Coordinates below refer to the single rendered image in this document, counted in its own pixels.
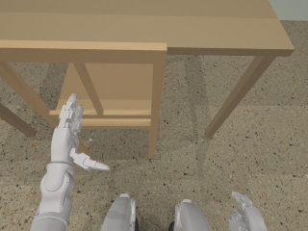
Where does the chair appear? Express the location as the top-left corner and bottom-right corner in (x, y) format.
(0, 39), (167, 159)

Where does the robot left forearm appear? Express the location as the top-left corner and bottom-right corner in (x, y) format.
(30, 162), (75, 231)

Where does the left robot shin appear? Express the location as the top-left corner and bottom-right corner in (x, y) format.
(119, 193), (135, 231)

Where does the table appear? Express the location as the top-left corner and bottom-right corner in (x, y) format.
(0, 0), (295, 137)

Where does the left robot hand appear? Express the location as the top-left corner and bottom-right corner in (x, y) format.
(50, 92), (110, 171)

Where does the right robot hand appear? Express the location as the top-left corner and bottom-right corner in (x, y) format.
(228, 191), (268, 231)

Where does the right robot thigh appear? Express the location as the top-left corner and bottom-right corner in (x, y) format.
(174, 202), (212, 231)

